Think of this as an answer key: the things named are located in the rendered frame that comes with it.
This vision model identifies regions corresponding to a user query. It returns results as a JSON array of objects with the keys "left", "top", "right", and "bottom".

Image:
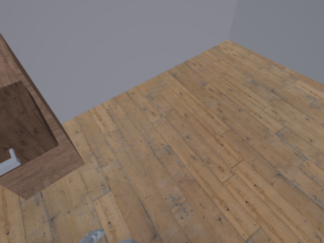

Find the drawer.
[{"left": 0, "top": 80, "right": 59, "bottom": 177}]

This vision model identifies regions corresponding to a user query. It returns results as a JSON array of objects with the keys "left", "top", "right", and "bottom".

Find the robot left hand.
[{"left": 79, "top": 229, "right": 104, "bottom": 243}]

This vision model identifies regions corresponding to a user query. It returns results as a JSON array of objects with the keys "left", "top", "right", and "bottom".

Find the handle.
[{"left": 0, "top": 148, "right": 21, "bottom": 176}]

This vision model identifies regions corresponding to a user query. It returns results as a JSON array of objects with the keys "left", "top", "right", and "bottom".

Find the cabinet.
[{"left": 0, "top": 33, "right": 85, "bottom": 200}]

